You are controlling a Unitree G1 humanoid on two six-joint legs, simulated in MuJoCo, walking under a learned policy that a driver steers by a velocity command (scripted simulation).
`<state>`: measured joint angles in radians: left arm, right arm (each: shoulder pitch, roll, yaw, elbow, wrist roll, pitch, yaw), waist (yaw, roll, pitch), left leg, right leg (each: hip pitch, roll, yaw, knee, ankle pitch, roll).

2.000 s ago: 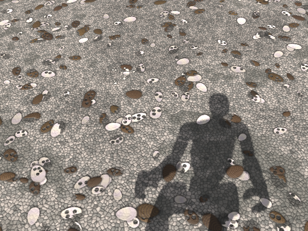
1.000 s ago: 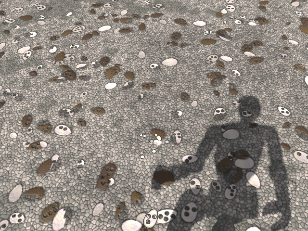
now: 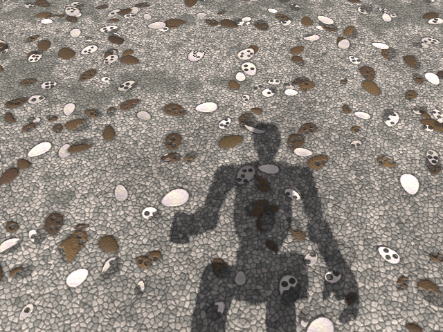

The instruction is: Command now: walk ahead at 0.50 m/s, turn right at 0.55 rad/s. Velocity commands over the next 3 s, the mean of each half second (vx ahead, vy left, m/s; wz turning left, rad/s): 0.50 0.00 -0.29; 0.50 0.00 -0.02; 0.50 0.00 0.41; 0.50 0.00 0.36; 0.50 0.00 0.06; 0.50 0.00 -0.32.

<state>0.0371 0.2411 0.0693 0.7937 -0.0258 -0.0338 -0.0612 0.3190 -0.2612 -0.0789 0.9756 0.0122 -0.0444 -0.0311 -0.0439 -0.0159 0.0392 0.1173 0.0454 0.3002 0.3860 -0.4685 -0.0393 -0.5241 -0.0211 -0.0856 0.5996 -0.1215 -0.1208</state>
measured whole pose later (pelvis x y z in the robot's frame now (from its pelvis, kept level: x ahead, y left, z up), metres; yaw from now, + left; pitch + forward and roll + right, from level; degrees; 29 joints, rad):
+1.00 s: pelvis +0.57 -0.02 +0.02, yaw -8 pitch +2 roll +2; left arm 0.03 0.25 0.05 0.78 -0.01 -0.08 -0.02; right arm 0.36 -0.27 -0.05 0.97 0.02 -0.07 0.00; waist -0.09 -0.03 0.02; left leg 0.03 -0.05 0.03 0.23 -0.30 0.03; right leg -0.59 -0.08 0.02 0.53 0.03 -0.01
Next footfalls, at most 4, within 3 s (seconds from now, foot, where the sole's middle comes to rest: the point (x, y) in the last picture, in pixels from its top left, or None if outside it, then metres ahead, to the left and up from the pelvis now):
0.52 left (195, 315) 0.51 0.09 -0.75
1.06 right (280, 231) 0.77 -0.19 -0.75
1.60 left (195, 172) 1.04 0.09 -0.75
2.14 right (220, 102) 1.41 -0.02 -0.75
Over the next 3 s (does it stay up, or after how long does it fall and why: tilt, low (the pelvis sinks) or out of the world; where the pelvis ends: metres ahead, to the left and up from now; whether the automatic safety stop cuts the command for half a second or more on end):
stays up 1.64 0.21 0.03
